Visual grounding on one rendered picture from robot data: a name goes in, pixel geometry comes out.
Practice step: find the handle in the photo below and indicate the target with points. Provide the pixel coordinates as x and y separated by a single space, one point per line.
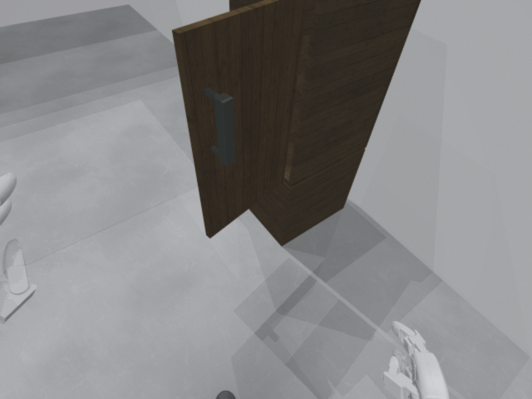
224 114

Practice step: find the left robot hand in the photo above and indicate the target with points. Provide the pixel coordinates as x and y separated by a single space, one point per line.
16 290

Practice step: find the right robot hand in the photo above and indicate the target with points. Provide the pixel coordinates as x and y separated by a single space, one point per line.
423 375

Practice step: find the cupboard door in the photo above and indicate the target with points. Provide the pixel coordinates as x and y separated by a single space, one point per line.
252 54

